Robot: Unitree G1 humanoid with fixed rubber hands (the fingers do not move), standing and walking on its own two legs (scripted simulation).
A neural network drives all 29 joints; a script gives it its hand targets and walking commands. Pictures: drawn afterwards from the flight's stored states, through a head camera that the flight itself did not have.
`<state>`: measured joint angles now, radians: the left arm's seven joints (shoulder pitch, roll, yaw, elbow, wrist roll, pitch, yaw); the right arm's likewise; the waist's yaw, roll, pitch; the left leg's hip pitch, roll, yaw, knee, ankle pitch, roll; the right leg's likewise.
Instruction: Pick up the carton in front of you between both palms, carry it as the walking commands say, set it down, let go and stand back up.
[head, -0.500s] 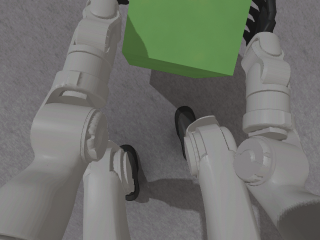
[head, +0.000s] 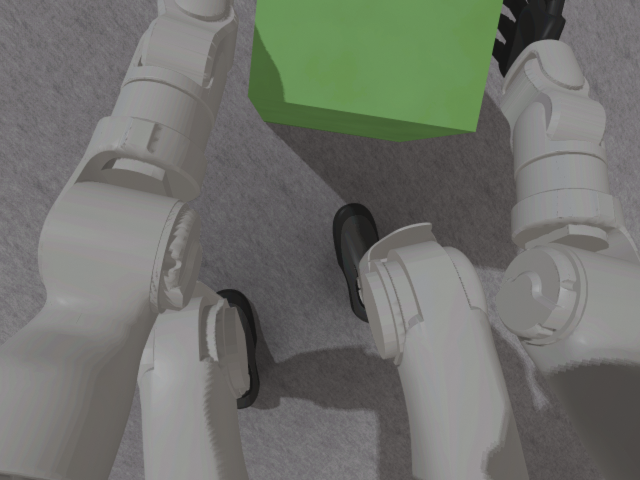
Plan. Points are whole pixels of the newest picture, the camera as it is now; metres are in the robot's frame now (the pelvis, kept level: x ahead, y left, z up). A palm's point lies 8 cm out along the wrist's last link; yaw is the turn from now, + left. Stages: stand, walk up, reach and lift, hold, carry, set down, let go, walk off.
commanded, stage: set down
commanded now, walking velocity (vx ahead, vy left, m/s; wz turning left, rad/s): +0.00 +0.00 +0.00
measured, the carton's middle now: (357, 37) +0.52 -0.17 -0.26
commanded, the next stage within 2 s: none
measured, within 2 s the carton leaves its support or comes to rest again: rests again in 0.12 s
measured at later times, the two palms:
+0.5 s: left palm out of the picture +0.56 -0.02 -0.19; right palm (527, 52) +0.45 -0.31 -0.17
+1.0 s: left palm out of the picture +0.58 +0.03 -0.22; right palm (517, 70) +0.44 -0.32 -0.20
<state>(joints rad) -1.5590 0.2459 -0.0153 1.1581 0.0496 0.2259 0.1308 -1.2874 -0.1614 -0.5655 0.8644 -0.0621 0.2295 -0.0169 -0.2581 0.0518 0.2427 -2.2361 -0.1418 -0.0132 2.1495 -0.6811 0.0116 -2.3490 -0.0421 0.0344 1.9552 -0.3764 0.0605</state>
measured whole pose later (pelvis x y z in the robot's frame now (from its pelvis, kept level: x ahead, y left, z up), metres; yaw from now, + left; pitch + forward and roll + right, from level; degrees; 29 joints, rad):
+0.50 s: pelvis +0.00 +0.00 -0.01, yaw -1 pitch +42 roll -5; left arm -1.61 0.19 0.08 1.17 0.17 0.20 0.04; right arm -1.32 -0.24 -0.64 1.00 -0.08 0.18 0.04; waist -0.23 0.02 0.29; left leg -2.25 -0.15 -0.03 2.19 -0.67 0.02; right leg -2.35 -0.05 0.02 1.98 -0.37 0.07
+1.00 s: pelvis +0.00 -0.01 -0.01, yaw -1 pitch +42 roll -5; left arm -1.63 0.42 -0.20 1.17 -0.08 0.14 0.05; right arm -1.38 -0.30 -0.53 1.23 0.09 -0.02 -0.04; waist -0.22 -0.01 0.37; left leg -2.23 -0.13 -0.06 2.20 -0.69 -0.01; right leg -2.33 -0.06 -0.03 1.98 -0.38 0.02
